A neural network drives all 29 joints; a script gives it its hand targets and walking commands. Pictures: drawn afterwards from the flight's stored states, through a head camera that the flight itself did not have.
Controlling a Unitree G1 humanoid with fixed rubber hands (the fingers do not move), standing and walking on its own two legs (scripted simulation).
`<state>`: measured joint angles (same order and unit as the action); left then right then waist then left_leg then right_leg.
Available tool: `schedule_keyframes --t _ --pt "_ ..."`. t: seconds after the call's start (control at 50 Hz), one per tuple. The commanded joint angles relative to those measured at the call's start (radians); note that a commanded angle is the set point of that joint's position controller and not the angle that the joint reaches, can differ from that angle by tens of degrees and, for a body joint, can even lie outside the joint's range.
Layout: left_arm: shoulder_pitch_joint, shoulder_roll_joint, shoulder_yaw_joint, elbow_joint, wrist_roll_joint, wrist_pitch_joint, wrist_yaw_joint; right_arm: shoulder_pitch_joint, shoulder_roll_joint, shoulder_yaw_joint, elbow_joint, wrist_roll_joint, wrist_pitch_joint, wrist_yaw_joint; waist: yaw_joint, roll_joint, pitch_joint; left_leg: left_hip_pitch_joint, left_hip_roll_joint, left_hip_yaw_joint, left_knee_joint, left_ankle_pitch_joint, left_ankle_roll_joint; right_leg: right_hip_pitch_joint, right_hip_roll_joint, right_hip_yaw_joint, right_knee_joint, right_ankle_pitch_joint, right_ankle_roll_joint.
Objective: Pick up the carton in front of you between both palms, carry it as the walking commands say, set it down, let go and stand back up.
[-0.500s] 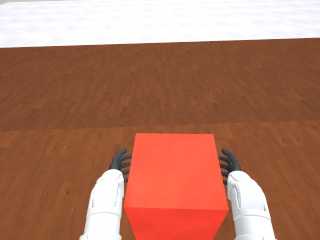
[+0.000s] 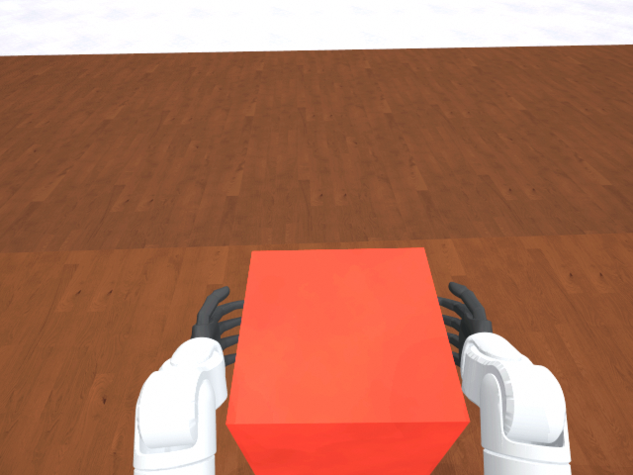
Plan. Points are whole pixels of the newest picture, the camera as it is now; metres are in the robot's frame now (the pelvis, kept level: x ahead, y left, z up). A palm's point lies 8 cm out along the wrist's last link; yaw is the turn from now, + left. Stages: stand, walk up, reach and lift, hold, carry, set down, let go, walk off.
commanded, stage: carry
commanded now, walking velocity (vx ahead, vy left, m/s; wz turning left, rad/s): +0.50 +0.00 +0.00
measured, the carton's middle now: (339, 373) +0.27 +0.01 +0.01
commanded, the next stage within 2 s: none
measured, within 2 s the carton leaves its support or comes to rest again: neither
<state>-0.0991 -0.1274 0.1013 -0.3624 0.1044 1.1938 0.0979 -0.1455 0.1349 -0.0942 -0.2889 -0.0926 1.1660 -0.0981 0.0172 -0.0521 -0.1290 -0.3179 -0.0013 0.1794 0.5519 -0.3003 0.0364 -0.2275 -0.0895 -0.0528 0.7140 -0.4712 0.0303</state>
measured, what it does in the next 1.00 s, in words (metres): walks ahead: right foot, then left foot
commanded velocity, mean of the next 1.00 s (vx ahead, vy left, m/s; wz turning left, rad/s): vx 0.50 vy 0.00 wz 0.00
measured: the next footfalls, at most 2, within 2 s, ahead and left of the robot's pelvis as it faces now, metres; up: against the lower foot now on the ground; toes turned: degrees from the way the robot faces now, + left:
right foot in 0.28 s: +0.33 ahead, -0.11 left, +0.00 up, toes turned -9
left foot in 0.80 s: +0.68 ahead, +0.07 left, +0.00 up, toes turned +12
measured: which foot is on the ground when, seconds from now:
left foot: down 0.00-0.30, up 0.32-0.78, down 0.80-1.00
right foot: up 0.00-0.26, down 0.28-0.82, up 0.84-1.00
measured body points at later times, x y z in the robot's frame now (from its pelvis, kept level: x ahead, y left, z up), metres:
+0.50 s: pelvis +0.29 -0.05 +0.02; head +0.31 -0.06 +0.47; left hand +0.55 +0.12 +0.07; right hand +0.58 -0.18 +0.07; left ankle +0.26 +0.09 -0.65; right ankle +0.29 -0.10 -0.73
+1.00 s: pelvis +0.63 +0.01 +0.02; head +0.66 +0.02 +0.47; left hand +0.92 +0.15 +0.07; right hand +0.90 -0.16 +0.08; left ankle +0.64 +0.06 -0.73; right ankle +0.59 -0.13 -0.65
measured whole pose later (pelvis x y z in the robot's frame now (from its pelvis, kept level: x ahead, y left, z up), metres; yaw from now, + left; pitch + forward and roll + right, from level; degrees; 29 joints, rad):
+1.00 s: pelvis +0.63 +0.01 +0.02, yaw -1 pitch +4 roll -1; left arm -0.15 -0.13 0.10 -0.35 0.12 1.21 0.08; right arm -0.15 0.13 -0.11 -0.34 -0.10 1.19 -0.10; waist -0.03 0.00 -0.02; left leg -0.27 0.02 0.25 0.37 -0.19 0.09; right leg -0.53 -0.09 -0.07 1.06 -0.29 -0.02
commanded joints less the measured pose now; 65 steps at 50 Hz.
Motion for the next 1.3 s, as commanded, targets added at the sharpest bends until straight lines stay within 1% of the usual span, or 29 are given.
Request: schedule_keyframes --t 0.0,0.04,0.08,0.18,0.22,0.24,0.26,0.28,0.3,0.32,0.36,0.38,0.46,0.56,0.66,0.74,0.76,0.78,0.8,0.82,0.84,0.88,0.92,0.98,1.06,1.16,1.24,1.26,1.28 --pt "-0.635 -0.871 -0.767 -0.161 -0.461 0.008 -0.269 -0.485 0.901 0.682 -0.153 0.377 0.013 0.237 -0.048 0.268 -0.234 0.697 0.419 -0.619 -0.227 0.600 0.220 -0.600 0.038 -0.008 0.387 -0.080 -0.031" --pt "-0.587 -0.876 -0.745 -0.117 -0.468 0.015 -0.273 -0.494 0.892 0.685 -0.174 0.381 0.030 0.229 -0.052 0.114 -0.222 0.688 0.381 -0.488 -0.230 0.562 0.166 -0.638 0.000 0.010 0.341 -0.043 -0.050" --pt "-0.533 -0.883 -0.726 -0.077 -0.446 0.017 -0.263 -0.498 0.885 0.696 -0.182 0.397 0.042 0.232 -0.049 0.131 -0.192 0.670 0.328 -0.358 -0.260 0.585 0.112 -0.625 0.012 -0.040 0.198 0.036 -0.041" --pt "-0.467 -0.888 -0.694 -0.053 -0.371 0.016 -0.236 -0.464 0.872 0.710 -0.158 0.424 0.055 0.266 -0.034 0.224 -0.149 0.395 0.222 -0.096 -0.276 0.632 0.051 -0.255 0.093 -0.171 -0.160 0.322 -0.045" --pt "-0.457 -0.889 -0.691 -0.050 -0.358 0.013 -0.236 -0.458 0.866 0.711 -0.155 0.427 0.055 0.275 -0.016 0.217 -0.183 0.283 0.209 -0.017 -0.139 0.723 0.015 0.010 0.133 -0.229 -0.224 0.417 -0.060" --pt "-0.450 -0.892 -0.687 -0.044 -0.354 0.012 -0.238 -0.457 0.859 0.712 -0.156 0.425 0.056 0.278 -0.007 0.191 -0.225 0.216 0.176 0.027 -0.014 0.691 -0.008 0.165 0.153 -0.255 -0.230 0.363 -0.067" --pt "-0.453 -0.893 -0.685 -0.045 -0.352 0.011 -0.242 -0.468 0.851 0.711 -0.153 0.420 0.055 0.281 0.010 0.141 -0.265 0.094 0.152 0.034 0.158 0.503 -0.029 0.328 0.084 -0.180 -0.225 0.288 -0.062" --pt "-0.461 -0.872 -0.677 -0.032 -0.344 0.012 -0.243 -0.501 0.839 0.716 -0.163 0.419 0.059 0.285 0.020 -0.064 -0.281 -0.081 0.070 0.036 0.442 0.224 -0.067 0.391 -0.168 0.262 -0.384 0.022 -0.128" --pt "-0.472 -0.878 -0.679 -0.004 -0.341 0.006 -0.247 -0.533 0.830 0.724 -0.164 0.419 0.064 0.286 0.014 -0.235 -0.289 -0.296 -0.031 -0.075 0.652 -0.156 -0.066 0.467 -0.346 0.641 -0.528 0.045 -0.253" --pt "-0.493 -0.899 -0.689 -0.025 -0.362 0.006 -0.251 -0.526 0.853 0.726 -0.130 0.412 0.060 0.287 0.000 -0.127 -0.261 -0.342 0.054 -0.174 0.751 -0.160 -0.026 0.422 -0.358 0.577 -0.517 0.097 -0.264" --pt "-0.533 -0.957 -0.713 -0.038 -0.388 -0.007 -0.259 -0.523 0.913 0.724 -0.114 0.417 0.042 0.290 -0.004 0.028 -0.229 -0.340 0.128 -0.187 0.707 -0.056 -0.003 0.306 -0.289 0.388 -0.501 0.251 -0.217" --pt "-0.556 -0.978 -0.725 -0.045 -0.399 -0.013 -0.263 -0.522 0.941 0.723 -0.105 0.416 0.031 0.289 -0.008 0.035 -0.218 -0.318 0.147 -0.187 0.636 -0.008 -0.005 0.262 -0.264 0.312 -0.510 0.311 -0.188" --pt "-0.538 -0.993 -0.750 -0.068 -0.435 -0.031 -0.285 -0.449 0.989 0.726 -0.091 0.381 -0.009 0.266 -0.006 -0.032 -0.235 -0.301 0.119 -0.116 0.452 0.060 -0.029 0.284 -0.207 0.132 -0.533 0.431 -0.155" --pt "-0.503 -0.937 -0.747 -0.111 -0.450 -0.032 -0.298 -0.427 0.967 0.736 -0.146 0.360 -0.022 0.237 -0.002 -0.073 -0.174 -0.398 0.087 -0.039 0.237 0.175 -0.045 0.392 -0.157 0.017 -0.514 0.663 -0.154" --pt "-0.454 -0.854 -0.711 -0.127 -0.419 0.001 -0.280 -0.427 0.883 0.731 -0.195 0.376 0.022 0.232 0.007 -0.090 -0.082 -0.337 0.044 0.041 0.016 0.266 -0.015 0.395 -0.127 -0.062 -0.494 0.809 -0.147" --pt "-0.458 -0.817 -0.691 -0.114 -0.394 0.028 -0.269 -0.433 0.842 0.717 -0.175 0.391 0.055 0.245 -0.008 -0.119 -0.137 -0.028 -0.034 0.116 -0.088 0.282 0.018 0.382 -0.117 -0.155 -0.279 1.107 -0.102" --pt "-0.473 -0.813 -0.692 -0.117 -0.394 0.033 -0.269 -0.432 0.838 0.709 -0.165 0.391 0.058 0.248 -0.031 -0.089 -0.191 0.160 -0.053 0.133 -0.117 0.236 0.018 0.301 -0.088 -0.197 -0.110 1.054 -0.077" --pt "-0.498 -0.806 -0.694 -0.119 -0.392 0.036 -0.270 -0.438 0.837 0.702 -0.162 0.388 0.062 0.253 -0.058 -0.021 -0.259 0.376 0.072 -0.021 -0.123 0.147 0.028 0.132 -0.071 -0.173 0.089 0.763 -0.055" --pt "-0.524 -0.818 -0.708 -0.140 -0.400 0.048 -0.269 -0.439 0.832 0.688 -0.127 0.376 0.057 0.259 -0.054 0.238 -0.369 0.633 0.383 -0.542 -0.183 -0.020 0.199 -0.205 0.043 -0.127 0.416 0.436 -0.013" --pt "-0.525 -0.823 -0.706 -0.114 -0.398 0.048 -0.273 -0.418 0.867 0.692 -0.099 0.386 0.054 0.261 -0.050 0.312 -0.325 0.639 0.424 -0.712 -0.322 0.100 0.244 -0.393 0.122 -0.029 0.577 0.014 -0.024" --pt "-0.524 -0.855 -0.714 -0.088 -0.398 0.039 -0.273 -0.438 0.888 0.697 -0.115 0.396 0.050 0.265 -0.047 0.261 -0.305 0.609 0.412 -0.594 -0.295 0.240 0.233 -0.442 0.056 0.040 0.656 0.017 -0.051" --pt "-0.538 -0.923 -0.718 -0.080 -0.401 0.016 -0.275 -0.480 0.951 0.714 -0.128 0.413 0.034 0.270 -0.041 0.083 -0.271 0.471 0.363 -0.407 -0.271 0.406 0.159 -0.416 -0.021 0.062 0.550 0.114 -0.071" --pt "-0.535 -0.964 -0.725 -0.080 -0.396 -0.003 -0.271 -0.517 0.981 0.731 -0.159 0.432 0.020 0.275 -0.032 0.107 -0.272 0.390 0.321 -0.287 -0.310 0.344 0.110 -0.353 -0.030 0.034 0.421 0.180 -0.062" --pt "-0.507 -0.981 -0.735 -0.085 -0.387 -0.025 -0.254 -0.501 0.969 0.733 -0.187 0.441 0.013 0.284 -0.032 0.159 -0.249 0.375 0.292 -0.194 -0.348 0.329 0.110 -0.369 -0.014 -0.023 0.261 0.219 -0.036" --pt "-0.497 -0.948 -0.743 -0.126 -0.382 -0.023 -0.236 -0.463 0.917 0.720 -0.205 0.439 0.020 0.286 -0.035 0.183 -0.185 0.425 0.250 -0.106 -0.345 0.442 0.099 -0.425 -0.004 -0.088 0.050 0.334 -0.019" --pt "-0.470 -0.886 -0.738 -0.112 -0.390 0.014 -0.243 -0.395 0.852 0.688 -0.163 0.391 0.046 0.275 -0.043 0.196 -0.099 0.457 0.224 -0.037 -0.319 0.585 0.078 -0.376 0.039 -0.159 -0.160 0.447 -0.044" --pt "-0.470 -0.867 -0.721 -0.072 -0.395 0.032 -0.259 -0.414 0.835 0.685 -0.142 0.376 0.060 0.271 -0.015 0.199 -0.145 0.417 0.196 0.056 -0.073 0.784 0.018 -0.067 0.111 -0.235 -0.274 0.423 -0.072" --pt "-0.465 -0.868 -0.711 -0.060 -0.393 0.031 -0.263 -0.428 0.832 0.688 -0.141 0.376 0.061 0.271 0.001 0.151 -0.205 0.311 0.162 0.076 0.096 0.680 -0.007 0.131 0.104 -0.226 -0.280 0.371 -0.070" --pt "-0.461 -0.860 -0.701 -0.050 -0.387 0.032 -0.265 -0.447 0.829 0.692 -0.146 0.379 0.064 0.274 0.015 0.001 -0.266 0.119 0.128 0.060 0.341 0.392 -0.037 0.310 -0.094 0.072 -0.328 0.250 -0.098"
